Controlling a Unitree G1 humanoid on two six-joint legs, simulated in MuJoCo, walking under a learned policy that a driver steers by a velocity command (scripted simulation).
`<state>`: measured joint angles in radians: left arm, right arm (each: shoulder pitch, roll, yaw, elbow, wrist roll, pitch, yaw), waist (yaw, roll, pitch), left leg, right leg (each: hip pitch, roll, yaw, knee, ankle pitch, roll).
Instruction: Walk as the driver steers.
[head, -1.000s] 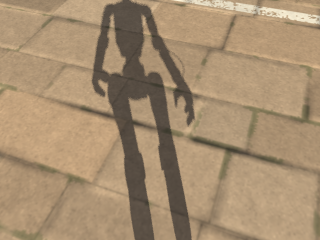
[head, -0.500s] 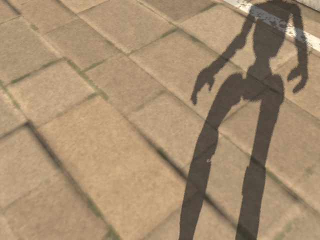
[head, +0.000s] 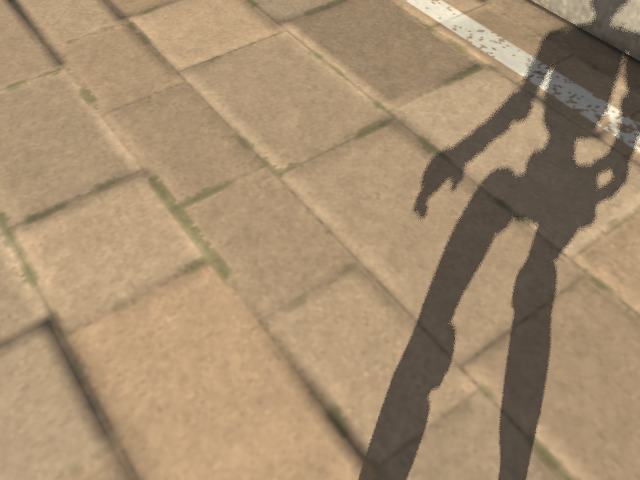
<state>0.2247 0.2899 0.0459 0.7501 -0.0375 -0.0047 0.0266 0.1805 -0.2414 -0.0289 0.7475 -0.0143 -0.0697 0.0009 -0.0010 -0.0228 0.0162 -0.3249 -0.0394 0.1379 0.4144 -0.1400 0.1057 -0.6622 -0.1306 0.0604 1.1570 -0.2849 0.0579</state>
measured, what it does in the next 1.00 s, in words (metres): walks ahead: right foot, then left foot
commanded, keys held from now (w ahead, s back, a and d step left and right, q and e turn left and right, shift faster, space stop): w+e+shift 0.26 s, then w+q+shift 0.74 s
